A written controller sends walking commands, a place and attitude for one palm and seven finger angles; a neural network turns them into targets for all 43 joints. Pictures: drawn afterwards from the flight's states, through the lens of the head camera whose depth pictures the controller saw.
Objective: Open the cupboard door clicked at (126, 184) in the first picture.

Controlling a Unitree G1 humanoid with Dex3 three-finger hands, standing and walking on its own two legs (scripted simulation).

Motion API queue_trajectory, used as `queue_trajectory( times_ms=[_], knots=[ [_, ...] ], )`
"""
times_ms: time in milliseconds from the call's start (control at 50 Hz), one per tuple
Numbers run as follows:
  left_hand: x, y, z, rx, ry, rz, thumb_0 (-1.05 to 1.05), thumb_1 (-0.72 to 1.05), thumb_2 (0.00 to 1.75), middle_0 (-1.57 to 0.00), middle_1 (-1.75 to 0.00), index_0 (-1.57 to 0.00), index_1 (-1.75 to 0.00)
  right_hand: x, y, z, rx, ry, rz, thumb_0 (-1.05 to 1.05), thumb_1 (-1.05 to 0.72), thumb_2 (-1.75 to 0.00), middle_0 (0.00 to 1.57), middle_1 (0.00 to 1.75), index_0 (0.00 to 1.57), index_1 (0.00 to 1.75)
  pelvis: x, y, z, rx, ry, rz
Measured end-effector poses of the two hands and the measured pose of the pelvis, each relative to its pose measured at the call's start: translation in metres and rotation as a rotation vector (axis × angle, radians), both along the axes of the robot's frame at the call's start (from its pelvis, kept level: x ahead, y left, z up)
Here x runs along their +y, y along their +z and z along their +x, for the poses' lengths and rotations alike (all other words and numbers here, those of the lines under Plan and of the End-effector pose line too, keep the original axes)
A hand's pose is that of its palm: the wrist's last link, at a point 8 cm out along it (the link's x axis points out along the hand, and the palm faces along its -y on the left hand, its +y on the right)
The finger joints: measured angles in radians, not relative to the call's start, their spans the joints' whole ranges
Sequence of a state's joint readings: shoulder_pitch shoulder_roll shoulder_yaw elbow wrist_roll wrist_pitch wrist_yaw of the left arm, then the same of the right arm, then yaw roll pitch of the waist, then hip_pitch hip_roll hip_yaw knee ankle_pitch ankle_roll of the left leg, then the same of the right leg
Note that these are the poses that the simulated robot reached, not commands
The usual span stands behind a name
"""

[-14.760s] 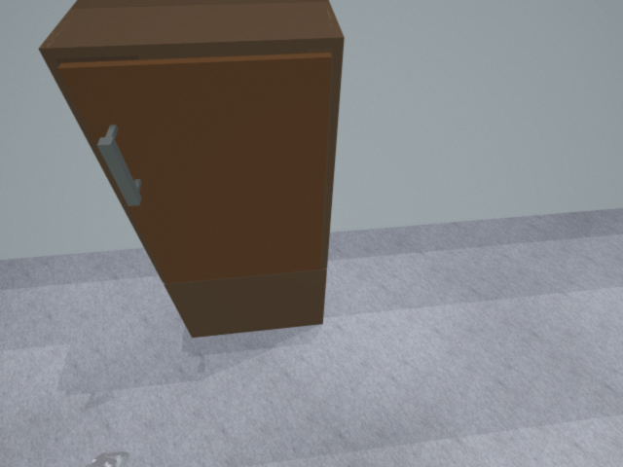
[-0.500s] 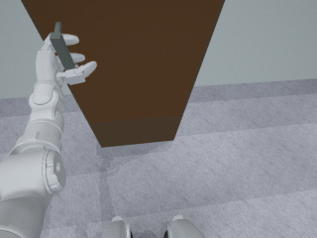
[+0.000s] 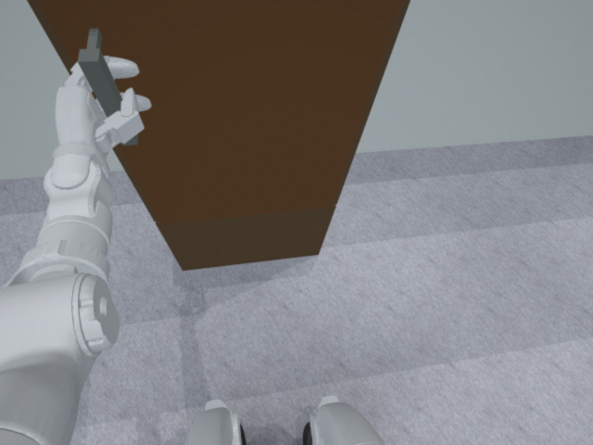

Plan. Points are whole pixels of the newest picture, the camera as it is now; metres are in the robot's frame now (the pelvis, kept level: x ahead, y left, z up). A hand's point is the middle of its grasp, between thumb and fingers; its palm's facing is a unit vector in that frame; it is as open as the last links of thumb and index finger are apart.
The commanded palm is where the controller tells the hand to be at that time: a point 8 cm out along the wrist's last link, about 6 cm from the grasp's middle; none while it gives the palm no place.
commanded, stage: pull the door open along its arc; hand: left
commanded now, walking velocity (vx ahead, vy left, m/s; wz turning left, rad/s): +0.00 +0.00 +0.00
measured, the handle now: (113, 91) +0.57 +0.19 +0.09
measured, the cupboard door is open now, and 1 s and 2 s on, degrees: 1 41 42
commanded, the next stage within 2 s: open thumb and fingers to let go in 0.82 s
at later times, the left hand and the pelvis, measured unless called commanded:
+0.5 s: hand (175, 207) +0.39 +0.10 +0.09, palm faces +0.22 -0.97 +0.07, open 5.7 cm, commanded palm +0.33 +0.15 +0.09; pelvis +0.02 +0.00 +0.02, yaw +0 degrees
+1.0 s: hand (256, 275) +0.30 +0.02 +0.10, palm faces +0.37 -0.93 -0.04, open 5.9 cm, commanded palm +0.25 +0.06 +0.09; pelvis +0.02 -0.06 +0.02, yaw +5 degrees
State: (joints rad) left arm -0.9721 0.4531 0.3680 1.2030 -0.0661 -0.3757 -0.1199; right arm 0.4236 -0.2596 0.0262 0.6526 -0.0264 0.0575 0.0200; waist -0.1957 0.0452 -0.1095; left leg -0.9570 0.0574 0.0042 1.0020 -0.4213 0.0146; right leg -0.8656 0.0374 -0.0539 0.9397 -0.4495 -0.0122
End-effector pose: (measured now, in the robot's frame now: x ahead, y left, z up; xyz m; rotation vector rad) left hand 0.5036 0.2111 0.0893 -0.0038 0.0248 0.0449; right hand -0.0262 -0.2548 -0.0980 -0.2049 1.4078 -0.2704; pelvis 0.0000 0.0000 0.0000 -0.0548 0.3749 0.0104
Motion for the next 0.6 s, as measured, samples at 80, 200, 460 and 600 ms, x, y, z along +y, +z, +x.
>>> queue_trajectory(
  times_ms=[80, 200, 460, 600],
  knots=[
    [-0.001, 0.0, -0.007, -0.007, -0.006, 0.006, 0.01, 0.79, 0.82, -0.39, -1.35, -0.4, -1.35, 0.001, 0.001, 0.004, -0.016, -0.008, 0.01, 0.01, -0.9, -0.9, 0.2, 0.3, 0.21, 0.3, 0.001, 0.003, 0.003, -0.009, -0.009, 0.004],
    [-0.005, -0.001, -0.029, -0.019, -0.017, 0.002, 0.01, 0.78, 0.79, -0.38, -1.35, -0.39, -1.35, 0.003, 0.003, 0.025, -0.072, -0.012, 0.035, 0.01, -0.9, -0.9, 0.2, 0.3, 0.21, 0.3, 0.002, 0.009, 0.01, -0.036, -0.021, 0.013],
    [-0.049, -0.001, -0.132, -0.046, 0.117, -0.062, 0.02, 0.73, 0.75, -0.36, -1.35, -0.38, -1.35, 0.01, 0.017, 0.141, -0.384, 0.129, 0.099, 0.01, -0.9, -0.9, 0.2, 0.3, 0.2, 0.3, -0.002, 0.022, 0.023, -0.133, -0.012, 0.033],
    [-0.092, 0.002, -0.185, -0.021, 0.312, -0.047, 0.01, 0.72, 0.76, -0.36, -1.35, -0.39, -1.35, 0.024, 0.027, 0.202, -0.531, 0.258, 0.14, 0.01, -0.9, -0.9, 0.19, 0.3, 0.2, 0.3, -0.012, 0.021, 0.019, -0.177, 0.014, 0.048]
  ],
)
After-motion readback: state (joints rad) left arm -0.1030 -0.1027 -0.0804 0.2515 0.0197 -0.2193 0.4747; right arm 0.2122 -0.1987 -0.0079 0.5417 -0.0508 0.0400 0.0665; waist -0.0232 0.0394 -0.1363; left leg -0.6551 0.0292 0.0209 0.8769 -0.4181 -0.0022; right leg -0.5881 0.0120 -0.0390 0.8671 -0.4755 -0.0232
